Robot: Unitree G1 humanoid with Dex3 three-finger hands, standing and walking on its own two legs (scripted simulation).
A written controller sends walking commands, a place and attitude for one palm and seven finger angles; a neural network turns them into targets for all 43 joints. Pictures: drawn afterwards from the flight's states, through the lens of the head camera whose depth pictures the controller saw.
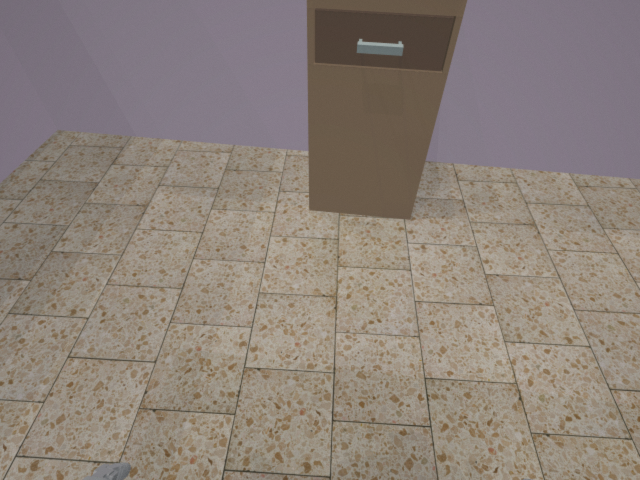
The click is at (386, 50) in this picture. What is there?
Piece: drawer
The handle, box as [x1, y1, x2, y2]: [357, 39, 403, 55]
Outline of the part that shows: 357,43 357,52 401,55 403,47 401,41 398,41 397,44 362,42 361,39 359,39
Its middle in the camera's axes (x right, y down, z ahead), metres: +0.18 -0.60 +1.20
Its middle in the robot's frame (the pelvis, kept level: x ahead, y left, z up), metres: +1.31 -0.12 +0.00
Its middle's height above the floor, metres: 0.77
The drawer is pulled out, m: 0.00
